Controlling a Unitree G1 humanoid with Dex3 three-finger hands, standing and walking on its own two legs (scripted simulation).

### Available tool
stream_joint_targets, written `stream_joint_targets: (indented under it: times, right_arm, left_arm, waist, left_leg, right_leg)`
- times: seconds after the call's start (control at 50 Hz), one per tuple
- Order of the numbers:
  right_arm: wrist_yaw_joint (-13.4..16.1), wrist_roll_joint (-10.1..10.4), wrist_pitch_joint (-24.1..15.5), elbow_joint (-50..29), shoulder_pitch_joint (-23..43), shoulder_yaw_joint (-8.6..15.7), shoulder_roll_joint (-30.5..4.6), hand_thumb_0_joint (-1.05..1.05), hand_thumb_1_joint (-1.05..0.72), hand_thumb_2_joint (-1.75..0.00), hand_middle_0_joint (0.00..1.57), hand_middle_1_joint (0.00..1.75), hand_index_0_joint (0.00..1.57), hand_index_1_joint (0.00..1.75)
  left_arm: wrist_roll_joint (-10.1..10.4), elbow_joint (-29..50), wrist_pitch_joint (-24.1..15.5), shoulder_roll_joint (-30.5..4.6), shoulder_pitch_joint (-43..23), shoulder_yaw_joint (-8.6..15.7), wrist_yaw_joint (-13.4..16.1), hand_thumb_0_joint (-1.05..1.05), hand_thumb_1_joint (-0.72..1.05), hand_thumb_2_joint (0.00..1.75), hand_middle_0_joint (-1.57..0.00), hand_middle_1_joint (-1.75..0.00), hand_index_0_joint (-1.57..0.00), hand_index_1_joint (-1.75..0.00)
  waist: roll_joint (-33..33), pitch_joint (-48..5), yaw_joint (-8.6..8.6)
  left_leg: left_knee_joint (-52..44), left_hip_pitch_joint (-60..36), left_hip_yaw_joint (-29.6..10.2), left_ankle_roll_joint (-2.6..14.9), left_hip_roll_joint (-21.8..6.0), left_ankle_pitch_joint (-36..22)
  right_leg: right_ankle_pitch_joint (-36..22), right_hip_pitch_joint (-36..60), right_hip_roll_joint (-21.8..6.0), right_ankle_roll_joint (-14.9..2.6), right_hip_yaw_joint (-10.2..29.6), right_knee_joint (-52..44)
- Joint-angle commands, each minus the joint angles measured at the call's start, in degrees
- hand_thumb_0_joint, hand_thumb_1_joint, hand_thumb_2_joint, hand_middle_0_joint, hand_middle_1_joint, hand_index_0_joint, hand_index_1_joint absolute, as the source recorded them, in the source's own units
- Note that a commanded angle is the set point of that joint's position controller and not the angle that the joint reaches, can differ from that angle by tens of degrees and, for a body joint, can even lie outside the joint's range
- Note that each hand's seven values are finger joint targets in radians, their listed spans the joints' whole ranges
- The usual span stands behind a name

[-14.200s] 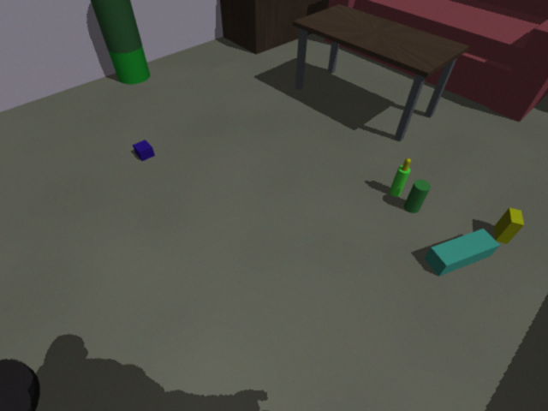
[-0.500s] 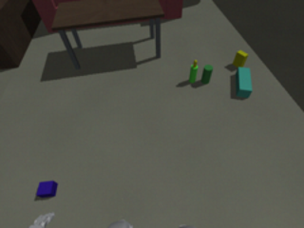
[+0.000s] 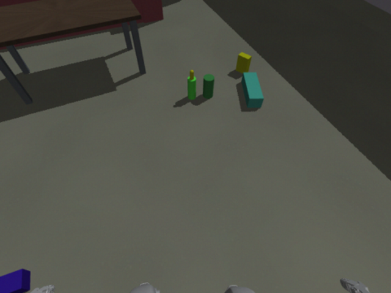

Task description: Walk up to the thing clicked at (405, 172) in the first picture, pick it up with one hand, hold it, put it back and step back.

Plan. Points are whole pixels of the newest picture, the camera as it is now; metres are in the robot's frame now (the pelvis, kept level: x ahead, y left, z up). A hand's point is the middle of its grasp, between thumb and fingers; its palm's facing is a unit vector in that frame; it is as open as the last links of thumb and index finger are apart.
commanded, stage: walk up
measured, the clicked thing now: (191, 84) +1.44 +0.00 -0.62
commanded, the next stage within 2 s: stand in 1.84 s
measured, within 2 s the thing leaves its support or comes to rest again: neither
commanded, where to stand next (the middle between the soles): +0.06 +0.00 m, yaw -9 degrees
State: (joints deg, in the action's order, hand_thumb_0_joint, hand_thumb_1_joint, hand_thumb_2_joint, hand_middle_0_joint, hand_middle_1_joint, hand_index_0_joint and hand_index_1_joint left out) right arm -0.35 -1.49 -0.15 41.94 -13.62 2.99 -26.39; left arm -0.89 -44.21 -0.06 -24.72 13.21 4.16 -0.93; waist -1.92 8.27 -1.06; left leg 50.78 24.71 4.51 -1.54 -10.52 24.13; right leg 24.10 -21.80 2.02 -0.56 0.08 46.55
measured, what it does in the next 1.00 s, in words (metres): steps on the spot: left foot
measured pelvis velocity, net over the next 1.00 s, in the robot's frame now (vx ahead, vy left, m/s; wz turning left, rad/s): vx -0.01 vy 0.02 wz -0.20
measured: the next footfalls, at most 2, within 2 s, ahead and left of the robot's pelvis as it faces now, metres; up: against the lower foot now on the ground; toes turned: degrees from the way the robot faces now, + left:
left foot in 0.26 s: +0.06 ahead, +0.14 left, +0.00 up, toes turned -5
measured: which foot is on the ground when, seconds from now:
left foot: down 0.00-0.00, up 0.02-0.24, down 0.26-1.00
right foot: down 0.00-1.00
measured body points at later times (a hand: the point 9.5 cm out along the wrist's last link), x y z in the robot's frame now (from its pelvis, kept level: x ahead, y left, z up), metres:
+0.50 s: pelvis -0.02 +0.00 +0.01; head +0.01 -0.01 +0.46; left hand +0.12 +0.30 -0.10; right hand +0.00 -0.31 -0.11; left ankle +0.02 +0.14 -0.70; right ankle +0.01 -0.11 -0.70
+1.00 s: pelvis -0.01 +0.02 +0.04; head +0.01 +0.00 +0.49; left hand +0.15 +0.29 -0.08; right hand +0.02 -0.31 -0.09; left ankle +0.02 +0.14 -0.70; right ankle +0.01 -0.11 -0.70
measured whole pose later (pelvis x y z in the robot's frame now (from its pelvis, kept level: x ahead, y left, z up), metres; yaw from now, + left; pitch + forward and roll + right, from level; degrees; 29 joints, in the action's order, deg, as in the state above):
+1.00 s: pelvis -0.01 +0.02 +0.04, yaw -12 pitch -2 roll +1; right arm -1.6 0.0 0.4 62.0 -3.6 1.4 -21.7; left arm -0.4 -61.7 -1.4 -20.6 5.0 0.1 0.3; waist -0.3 4.6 -1.1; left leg 29.5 11.1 6.4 -1.0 -3.3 15.9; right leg 13.3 -15.4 3.2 0.5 9.4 31.2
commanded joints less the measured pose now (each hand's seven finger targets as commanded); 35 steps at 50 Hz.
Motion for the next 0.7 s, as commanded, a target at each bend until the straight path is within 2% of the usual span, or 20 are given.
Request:
stream_joint_targets:
  times: [0.0, 0.02, 0.06, 0.1, 0.16, 0.22, 0.24, 0.26, 0.28, 0.3, 0.32, 0.36, 0.38, 0.4, 0.42, 0.46, 0.48, 0.52, 0.6, 0.68]
  right_arm:
    - [1.7, 1.2, 0.0, -6.3, 6.6, 2.2, -7.5, 0.0, -0.9, -0.9, 0.2, 0.3, 0.2, 0.3]
    - [2.1, 0.9, 0.0, -5.1, 7.6, 3.2, -10.1, 0.0, -0.9, -0.9, 0.2, 0.3, 0.2, 0.3]
    - [1.5, 1.7, -0.4, -1.2, 3.1, 2.7, -9.4, 0.0, -0.9, -0.9, 0.2, 0.3, 0.2, 0.3]
    - [1.3, 1.4, -0.7, 1.0, 1.0, 2.7, -9.3, 0.0, -0.9, -0.9, 0.2, 0.3, 0.2, 0.3]
    - [0.9, 1.0, -0.8, 2.3, 0.4, 2.6, -8.9, 0.0, -0.9, -0.9, 0.2, 0.3, 0.2, 0.3]
    - [0.8, 0.3, -1.8, 4.7, -2.9, 2.8, -8.5, 0.0, -0.9, -0.9, 0.2, 0.3, 0.2, 0.3]
    - [1.0, -0.7, -2.4, 5.1, -4.2, 3.1, -10.5, 0.0, -0.9, -0.9, 0.2, 0.3, 0.2, 0.3]
    - [0.8, 0.0, -2.7, 4.3, -0.3, 3.7, -15.3, 0.0, -0.9, -0.9, 0.2, 0.3, 0.2, 0.3]
    - [0.4, 0.3, -2.5, 3.5, 4.0, 4.2, -16.5, 0.0, -0.9, -0.9, 0.2, 0.3, 0.2, 0.3]
    - [0.4, -0.1, -2.6, 3.2, 6.5, 3.6, -14.1, 0.0, -0.9, -0.9, 0.2, 0.3, 0.2, 0.3]
    - [0.4, -0.1, -2.5, 3.4, 7.9, 2.5, -12.6, 0.0, -0.9, -0.9, 0.2, 0.3, 0.2, 0.3]
    - [0.2, 0.3, -1.8, 5.0, 6.3, 1.4, -9.7, 0.0, -0.9, -0.9, 0.2, 0.3, 0.2, 0.3]
    - [0.1, 0.8, -1.6, 5.2, 5.7, 0.6, -7.2, 0.0, -0.9, -0.9, 0.2, 0.3, 0.2, 0.3]
    - [0.5, 1.0, -1.1, 5.7, 5.6, 0.8, -7.8, 0.0, -0.9, -0.9, 0.2, 0.3, 0.2, 0.3]
    - [0.5, 1.0, -1.0, 6.8, 4.0, 1.1, -7.9, 0.0, -0.9, -0.9, 0.2, 0.3, 0.2, 0.3]
    - [0.2, 1.1, -1.5, 9.0, 3.2, 1.3, -7.5, 0.0, -0.9, -0.9, 0.2, 0.3, 0.2, 0.3]
    - [0.2, 0.9, -1.8, 9.6, 3.2, 1.4, -8.2, 0.0, -0.9, -0.9, 0.2, 0.3, 0.2, 0.3]
    - [-0.1, 1.0, -1.9, 9.6, 6.5, 1.1, -9.1, 0.0, -0.9, -0.9, 0.2, 0.3, 0.2, 0.3]
    - [-0.1, 1.3, -1.4, 11.7, 8.4, 0.5, -8.2, 0.0, -0.9, -0.9, 0.2, 0.3, 0.2, 0.3]
    - [-0.1, 1.3, -1.2, 13.7, 9.2, 0.5, -8.1, 0.0, -0.9, -0.9, 0.2, 0.3, 0.2, 0.3]
  left_arm:
    - [-1.2, 2.9, -2.5, -18.8, 5.9, 5.6, 2.4, 0.0, 0.9, 0.9, -0.2, -0.3, -0.2, -0.3]
    - [-0.8, 3.6, -2.5, -18.3, 3.7, 5.3, 2.3, 0.0, 0.9, 0.9, -0.2, -0.3, -0.2, -0.3]
    - [-0.6, 3.2, -2.9, -14.6, -0.5, 3.7, 2.8, 0.0, 0.9, 0.9, -0.2, -0.3, -0.2, -0.3]
    - [-0.7, 2.4, -2.9, -14.1, -0.4, 3.4, 2.9, 0.0, 0.9, 0.9, -0.2, -0.3, -0.2, -0.3]
    - [-0.5, 1.9, -2.8, -13.8, -0.5, 3.0, 2.8, 0.0, 0.9, 0.9, -0.2, -0.3, -0.2, -0.3]
    - [0.1, 1.7, -2.1, -11.6, -3.3, 1.7, 2.5, 0.0, 0.9, 0.9, -0.2, -0.3, -0.2, -0.3]
    - [0.5, 1.7, -2.0, -8.5, -3.0, 0.8, 2.4, 0.0, 0.9, 0.9, -0.2, -0.3, -0.2, -0.3]
    - [1.1, 0.8, -2.0, -7.5, -1.1, 0.4, 2.7, 0.0, 0.9, 0.9, -0.2, -0.3, -0.2, -0.3]
    - [0.5, -1.0, -2.3, -12.1, -1.1, 1.8, 3.2, 0.0, 0.9, 0.9, -0.2, -0.3, -0.2, -0.3]
    - [0.5, -2.1, -2.6, -11.9, 0.1, 1.8, 2.8, 0.0, 0.9, 0.9, -0.2, -0.3, -0.2, -0.3]
    - [0.8, -3.4, -3.1, -10.1, 2.0, 1.7, 2.5, 0.0, 0.9, 0.9, -0.2, -0.3, -0.2, -0.3]
    - [0.4, -5.1, -3.8, -10.4, 2.6, 2.2, 2.3, 0.0, 0.9, 0.9, -0.2, -0.3, -0.2, -0.3]
    - [0.1, -4.7, -4.2, -12.8, 1.7, 2.6, 2.5, 0.0, 0.9, 0.9, -0.2, -0.3, -0.2, -0.3]
    - [0.4, -4.9, -4.2, -14.1, -0.5, 2.2, 2.4, 0.0, 0.9, 0.9, -0.2, -0.3, -0.2, -0.3]
    - [0.3, -4.2, -4.0, -13.5, -2.8, 1.6, 2.4, 0.0, 0.9, 0.9, -0.2, -0.3, -0.2, -0.3]
    - [0.5, -4.4, -3.6, -11.5, -7.6, 0.6, 2.4, 0.0, 0.9, 0.9, -0.2, -0.3, -0.2, -0.3]
    - [0.5, -4.8, -3.4, -9.9, -8.1, 0.1, 2.3, 0.0, 0.9, 0.9, -0.2, -0.3, -0.2, -0.3]
    - [0.7, -7.2, -3.4, -9.1, -5.2, -0.2, 2.2, 0.0, 0.9, 0.9, -0.2, -0.3, -0.2, -0.3]
    - [0.7, -9.3, -3.5, -9.9, -6.9, -0.3, 2.1, 0.0, 0.9, 0.9, -0.2, -0.3, -0.2, -0.3]
    - [0.9, -10.9, -3.4, -9.1, -8.3, -1.0, 2.2, 0.0, 0.9, 0.9, -0.2, -0.3, -0.2, -0.3]
  waist:
    - [13.0, -11.2, 4.58]
    - [9.3, -7.8, 3.52]
    - [6.0, -7.0, 0.22]
    - [10.8, -7.4, -0.06]
    - [11.8, -8.4, 0.4]
    - [8.3, -8.9, -2.43]
    - [1.4, -9.9, -2.71]
    - [-9.5, -9.7, -1.2]
    - [-7.9, -7.6, -0.28]
    - [-3.8, -6.2, 1.77]
    - [-3.5, -6.8, 3.27]
    - [-5.1, -7.8, 3.06]
    - [2.0, -8.3, 2.36]
    - [4.8, -8.5, 0.58]
    - [3.9, -8.1, -0.81]
    - [2.5, -7.6, -2.02]
    - [2.0, -7.9, -1.78]
    - [1.9, -8.6, 0.82]
    - [3.0, -8.5, 0.3]
    - [3.0, -9.4, -0.11]
  left_leg:
    - [12.4, 13.3, -4.8, 2.75, 5.6, 13.9]
    - [14.8, 9.3, -7.9, 2.55, 4.0, 14.6]
    - [10.9, 8.7, -6.9, 2.7, 3.5, 8.1]
    - [7.7, 4.4, -5.1, 2.78, 4.7, 3.4]
    - [2.1, 0.6, -4.0, 3.09, 6.1, 4.0]
    - [-14.9, -12.2, -3.9, 4.02, 8.1, -2.0]
    - [-22.6, -14.2, -14.9, 5.76, 1.7, 1.5]
    - [-29.8, -10.1, -31.2, 12.46, -10.1, 7.0]
    - [-29.9, -3.8, -34.0, 17.53, -15.1, 5.2]
    - [-27.0, -1.7, -26.8, 16.04, -11.5, 1.7]
    - [-22.5, -1.9, -19.2, 12.4, -6.5, -3.7]
    - [-14.9, 2.8, -10.2, 6.01, -0.2, -9.9]
    - [-8.1, 5.7, -6.4, 2.86, 4.7, -6.9]
    - [-6.2, 0.0, -4.9, 2.6, 6.2, 2.7]
    - [-8.8, -5.0, -5.4, 3.03, 6.8, 3.3]
    - [-15.7, -9.5, -6.8, 3.97, 5.5, -1.9]
    - [-20.5, -10.6, -10.5, 5.29, 3.0, -1.6]
    - [-23.8, -6.9, -13.4, 7.2, -0.3, 0.0]
    - [-22.5, -8.9, -7.7, 4.89, 3.1, -2.1]
    - [-24.4, -12.5, -7.2, 5.03, 2.6, -4.1]
  right_leg:
    - [-15.6, 8.9, -20.7, -15.65, 37.4, -20.7]
    - [-16.4, 1.8, -21.6, -17.33, 37.0, -20.5]
    - [-21.1, 4.6, -15.0, -13.03, 26.3, -14.8]
    - [-21.3, 1.3, -12.4, -11.09, 23.6, -14.7]
    - [-16.6, 0.3, -10.9, -10.84, 23.2, -14.4]
    - [-10.0, -7.9, -7.7, -7.33, 17.9, -9.5]
    - [-9.2, -10.5, -4.9, -4.3, 14.5, -2.8]
    - [1.0, -10.0, 3.1, -1.31, 7.1, 5.4]
    - [7.9, -5.3, 0.4, -0.36, 5.4, 9.0]
    - [7.2, -1.7, -0.7, -0.36, 4.9, 6.1]
    - [2.4, 1.9, -0.3, -1.08, 4.2, -2.2]
    - [-8.4, 12.0, -1.2, -2.81, 8.4, -13.3]
    - [-8.7, 11.7, -8.2, -5.59, 22.8, -17.3]
    - [-7.5, 4.4, -13.8, -9.5, 30.3, -19.2]
    - [-6.3, 0.1, -13.5, -10.06, 29.4, -19.2]
    - [-6.3, -2.9, -8.9, -6.18, 21.1, -17.5]
    - [-8.2, -3.2, -5.9, -4.28, 16.9, -15.5]
    - [-9.8, 3.4, -2.3, -2.76, 11.6, -13.5]
    - [-13.4, 4.0, -5.1, -3.8, 16.1, -17.2]
    - [-16.9, 3.5, -4.8, -3.1, 15.3, -18.3]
